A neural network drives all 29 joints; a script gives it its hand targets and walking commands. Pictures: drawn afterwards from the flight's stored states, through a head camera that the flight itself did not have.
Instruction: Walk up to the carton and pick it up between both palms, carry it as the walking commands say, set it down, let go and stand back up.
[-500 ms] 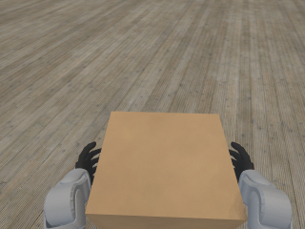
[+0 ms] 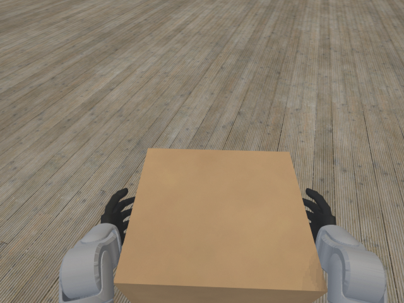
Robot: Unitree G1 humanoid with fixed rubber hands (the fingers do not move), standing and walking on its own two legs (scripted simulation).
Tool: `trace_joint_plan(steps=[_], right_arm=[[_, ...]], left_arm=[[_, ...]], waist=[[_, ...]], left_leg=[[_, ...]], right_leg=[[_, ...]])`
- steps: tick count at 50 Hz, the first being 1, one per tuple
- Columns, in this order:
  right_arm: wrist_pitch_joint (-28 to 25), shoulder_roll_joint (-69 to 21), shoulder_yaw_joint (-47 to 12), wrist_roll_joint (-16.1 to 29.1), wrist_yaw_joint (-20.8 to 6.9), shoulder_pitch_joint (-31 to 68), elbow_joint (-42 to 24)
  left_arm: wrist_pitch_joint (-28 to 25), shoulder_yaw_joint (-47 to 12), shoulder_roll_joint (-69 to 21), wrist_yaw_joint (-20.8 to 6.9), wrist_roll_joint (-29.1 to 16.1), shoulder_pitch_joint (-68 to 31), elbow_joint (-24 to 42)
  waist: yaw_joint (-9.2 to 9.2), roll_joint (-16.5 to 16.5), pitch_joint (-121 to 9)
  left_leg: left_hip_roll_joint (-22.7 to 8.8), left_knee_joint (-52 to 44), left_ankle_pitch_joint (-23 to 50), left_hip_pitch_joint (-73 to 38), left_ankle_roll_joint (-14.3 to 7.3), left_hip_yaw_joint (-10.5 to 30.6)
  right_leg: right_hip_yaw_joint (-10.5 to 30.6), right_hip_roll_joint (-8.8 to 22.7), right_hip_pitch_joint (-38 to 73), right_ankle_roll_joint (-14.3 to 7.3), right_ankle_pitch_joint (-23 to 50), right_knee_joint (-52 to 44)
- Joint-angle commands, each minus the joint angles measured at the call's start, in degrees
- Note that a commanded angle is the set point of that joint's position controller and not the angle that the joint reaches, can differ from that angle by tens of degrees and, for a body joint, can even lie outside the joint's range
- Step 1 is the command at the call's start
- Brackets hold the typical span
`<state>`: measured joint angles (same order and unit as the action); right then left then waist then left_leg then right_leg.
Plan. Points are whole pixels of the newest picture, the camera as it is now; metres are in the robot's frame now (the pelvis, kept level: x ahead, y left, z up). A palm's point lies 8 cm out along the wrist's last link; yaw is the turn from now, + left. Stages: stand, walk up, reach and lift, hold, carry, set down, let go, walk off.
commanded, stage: carry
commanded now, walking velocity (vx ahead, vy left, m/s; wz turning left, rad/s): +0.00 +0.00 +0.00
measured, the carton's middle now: (215, 241) +0.27 +0.00 +0.00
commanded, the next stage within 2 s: none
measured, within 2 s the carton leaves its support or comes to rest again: neither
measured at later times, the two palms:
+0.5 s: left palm (114, 228) +0.25 +0.18 +0.07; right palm (320, 230) +0.25 -0.18 +0.07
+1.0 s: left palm (116, 227) +0.26 +0.18 +0.07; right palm (318, 228) +0.26 -0.18 +0.07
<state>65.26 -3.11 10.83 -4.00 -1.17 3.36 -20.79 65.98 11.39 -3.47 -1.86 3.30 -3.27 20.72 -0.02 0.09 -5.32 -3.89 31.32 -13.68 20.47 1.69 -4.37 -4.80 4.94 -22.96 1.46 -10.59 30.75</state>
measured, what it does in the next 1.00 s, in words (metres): stands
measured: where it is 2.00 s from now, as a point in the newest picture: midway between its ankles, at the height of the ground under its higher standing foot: outside the picture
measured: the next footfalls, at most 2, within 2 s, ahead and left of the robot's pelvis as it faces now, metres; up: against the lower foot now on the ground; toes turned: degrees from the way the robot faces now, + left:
none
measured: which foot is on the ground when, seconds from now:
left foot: down 0.00-1.00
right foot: down 0.00-1.00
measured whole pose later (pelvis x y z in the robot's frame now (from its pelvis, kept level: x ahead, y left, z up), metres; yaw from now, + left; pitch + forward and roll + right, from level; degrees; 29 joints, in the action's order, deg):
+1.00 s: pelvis +0.01 +0.00 +0.00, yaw +0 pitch +3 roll +0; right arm 61.2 -2.5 10.4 -4.5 -1.6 3.4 -16.4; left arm 61.9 11.0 -3.4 -2.1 4.1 -3.2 16.5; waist 0.1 0.2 -5.7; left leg -3.9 31.6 -14.5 20.0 1.6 -4.6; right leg -4.6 5.0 -22.6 1.6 -11.4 31.2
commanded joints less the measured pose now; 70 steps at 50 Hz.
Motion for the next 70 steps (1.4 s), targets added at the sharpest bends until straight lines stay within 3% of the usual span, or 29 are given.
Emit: trace_joint_plan(steps=[1,70], right_arm=[[-0.4,-43.9,-45.4,18.6,-10.7,26.3,-7.8],[-7.4,-41.6,-42.3,15.3,-10.2,25.7,-1.5]], left_arm=[[-0.8,-43.9,-43.1,-10.1,-17.4,-27.6,7.5],[-7.7,-41.3,-42.0,-9.6,-14.3,-27.0,1.4]], waist=[[0.05,-0.3,-12.9],[0.22,-0.4,-13.3]], left_leg=[[-3.7,-5.8,1.1,-3.7,-1.5,3.5],[-3.4,-5.1,3.3,-4.6,-2.0,3.2]], right_leg=[[3.3,3.7,6.4,-1.6,3.3,-4.7],[3.4,3.3,6.9,-1.9,4.6,-3.9]])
